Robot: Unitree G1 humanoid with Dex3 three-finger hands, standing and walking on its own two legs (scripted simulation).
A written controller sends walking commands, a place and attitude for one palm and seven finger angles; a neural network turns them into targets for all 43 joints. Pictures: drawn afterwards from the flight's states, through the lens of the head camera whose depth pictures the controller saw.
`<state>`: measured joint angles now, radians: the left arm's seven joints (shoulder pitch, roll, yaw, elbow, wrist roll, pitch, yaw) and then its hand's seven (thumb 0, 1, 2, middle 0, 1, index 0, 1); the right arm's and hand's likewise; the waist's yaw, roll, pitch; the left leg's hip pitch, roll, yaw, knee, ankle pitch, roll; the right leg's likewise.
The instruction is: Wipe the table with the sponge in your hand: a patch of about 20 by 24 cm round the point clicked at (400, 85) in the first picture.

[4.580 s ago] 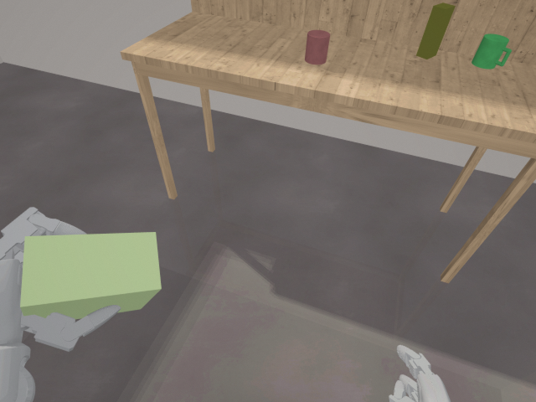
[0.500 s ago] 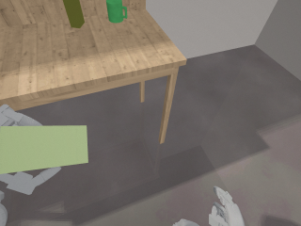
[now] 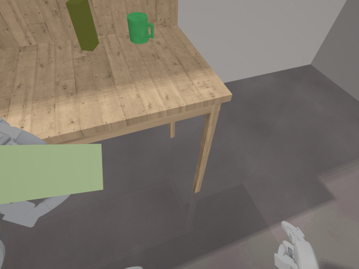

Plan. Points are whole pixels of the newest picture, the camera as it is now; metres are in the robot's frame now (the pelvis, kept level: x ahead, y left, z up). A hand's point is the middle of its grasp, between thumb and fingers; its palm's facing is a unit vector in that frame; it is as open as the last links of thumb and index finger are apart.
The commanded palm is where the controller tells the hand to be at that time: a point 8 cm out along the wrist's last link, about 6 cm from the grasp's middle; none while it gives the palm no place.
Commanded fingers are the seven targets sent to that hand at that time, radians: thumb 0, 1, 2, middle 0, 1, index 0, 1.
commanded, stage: take the last steps up to it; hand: left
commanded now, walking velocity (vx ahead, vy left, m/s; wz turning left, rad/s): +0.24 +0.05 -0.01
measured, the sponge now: (63, 170) +0.23 +0.20 +0.18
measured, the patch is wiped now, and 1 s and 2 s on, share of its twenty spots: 0.00 0.00 0.00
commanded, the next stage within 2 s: come to a stop and stand still in 0.48 s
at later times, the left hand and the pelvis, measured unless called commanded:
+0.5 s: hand (74, 128) +0.30 +0.21 +0.19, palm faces +0.40 -0.78 -0.48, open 10.4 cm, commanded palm +0.25 +0.25 +0.19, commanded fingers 0.00 0.10 1.30 -1.20 -1.60 -1.20 -1.60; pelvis +0.09 -0.03 +0.02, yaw +1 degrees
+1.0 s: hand (91, 119) +0.33 +0.19 +0.19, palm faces +0.39 -0.81 -0.43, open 10.4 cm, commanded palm +0.28 +0.24 +0.19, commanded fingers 0.00 0.10 1.30 -1.20 -1.60 -1.20 -1.60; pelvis +0.12 -0.04 +0.01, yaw -1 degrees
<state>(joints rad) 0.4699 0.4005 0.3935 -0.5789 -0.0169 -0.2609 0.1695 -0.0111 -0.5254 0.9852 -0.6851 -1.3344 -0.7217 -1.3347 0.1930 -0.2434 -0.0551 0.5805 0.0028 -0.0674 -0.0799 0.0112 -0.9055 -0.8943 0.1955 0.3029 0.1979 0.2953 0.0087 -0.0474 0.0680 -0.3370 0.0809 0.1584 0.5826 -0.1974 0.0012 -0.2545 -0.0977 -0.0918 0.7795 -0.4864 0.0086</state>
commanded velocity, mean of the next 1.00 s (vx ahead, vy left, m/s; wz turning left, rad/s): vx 0.06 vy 0.05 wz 0.00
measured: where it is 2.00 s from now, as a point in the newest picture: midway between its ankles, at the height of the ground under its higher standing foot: outside the picture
